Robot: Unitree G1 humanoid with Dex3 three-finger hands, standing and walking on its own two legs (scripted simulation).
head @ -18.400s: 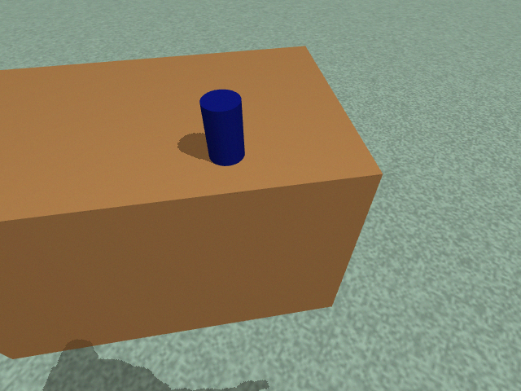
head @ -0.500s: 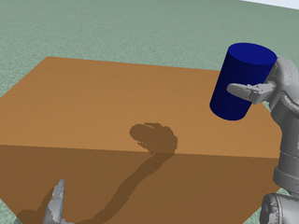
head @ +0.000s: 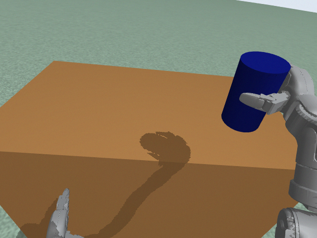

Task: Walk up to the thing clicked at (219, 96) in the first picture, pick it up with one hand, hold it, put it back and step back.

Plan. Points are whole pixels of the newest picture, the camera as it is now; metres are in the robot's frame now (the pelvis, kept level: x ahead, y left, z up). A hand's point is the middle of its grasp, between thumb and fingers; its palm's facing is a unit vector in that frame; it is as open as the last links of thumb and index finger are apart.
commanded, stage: hold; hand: right
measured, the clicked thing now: (250, 93) +0.33 -0.16 +0.28
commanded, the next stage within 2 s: crouch in 0.72 s
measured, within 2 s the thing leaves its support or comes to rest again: neither
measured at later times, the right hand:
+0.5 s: hand (260, 77) +0.34 -0.17 +0.32, palm faces +0.14 +0.99 +0.00, open 11.9 cm
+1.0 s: hand (261, 82) +0.34 -0.18 +0.31, palm faces +0.16 +0.99 +0.00, open 11.9 cm
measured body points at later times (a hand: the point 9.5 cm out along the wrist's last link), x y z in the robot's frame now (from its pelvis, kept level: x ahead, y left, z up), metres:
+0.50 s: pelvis +0.00 +0.00 +0.00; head -0.07 +0.04 +0.44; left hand +0.18 +0.26 -0.06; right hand +0.32 -0.22 +0.32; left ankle +0.05 +0.14 -0.73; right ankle +0.02 -0.14 -0.73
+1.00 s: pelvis +0.00 +0.00 +0.00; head -0.06 +0.04 +0.44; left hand +0.19 +0.24 -0.06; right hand +0.33 -0.23 +0.31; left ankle +0.05 +0.14 -0.73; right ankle +0.02 -0.14 -0.73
